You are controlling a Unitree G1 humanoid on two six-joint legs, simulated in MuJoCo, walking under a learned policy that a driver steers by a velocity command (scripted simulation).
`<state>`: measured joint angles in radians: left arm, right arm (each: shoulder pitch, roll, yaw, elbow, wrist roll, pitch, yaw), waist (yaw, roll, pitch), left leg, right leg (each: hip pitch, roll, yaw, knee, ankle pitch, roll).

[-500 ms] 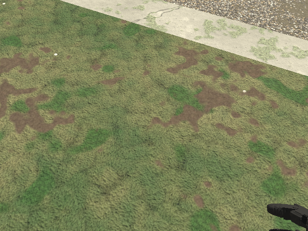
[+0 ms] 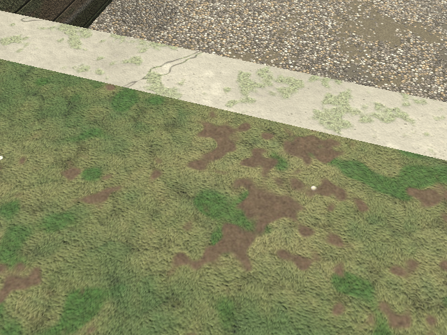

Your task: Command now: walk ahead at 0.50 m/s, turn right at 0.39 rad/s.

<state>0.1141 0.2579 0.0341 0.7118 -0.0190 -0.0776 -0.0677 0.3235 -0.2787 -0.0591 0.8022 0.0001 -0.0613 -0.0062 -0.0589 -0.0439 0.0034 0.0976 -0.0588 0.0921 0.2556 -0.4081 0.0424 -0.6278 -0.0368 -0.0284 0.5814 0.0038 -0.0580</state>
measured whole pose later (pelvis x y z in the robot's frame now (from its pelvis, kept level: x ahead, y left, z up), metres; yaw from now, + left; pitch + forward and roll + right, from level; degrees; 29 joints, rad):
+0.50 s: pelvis +0.29 -0.01 +0.00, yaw -18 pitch +3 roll -1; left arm 0.35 0.31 0.07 0.69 -0.02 -0.02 0.02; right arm 0.06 -0.28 -0.03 0.65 -0.01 -0.11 0.01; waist 0.08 0.02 0.01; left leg -0.48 0.00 -0.08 0.45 0.03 -0.02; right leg -0.15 0.12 0.22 0.55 -0.42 -0.05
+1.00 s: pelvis +0.38 -0.06 +0.00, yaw -36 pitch +2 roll +2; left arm 0.21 0.31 0.08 0.59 -0.01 0.04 -0.01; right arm 0.14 -0.32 -0.08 0.76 0.01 0.00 0.00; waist -0.02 0.03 0.02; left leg -0.37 0.10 0.11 0.78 -0.45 -0.02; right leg -0.36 -0.01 -0.02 0.62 -0.31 -0.05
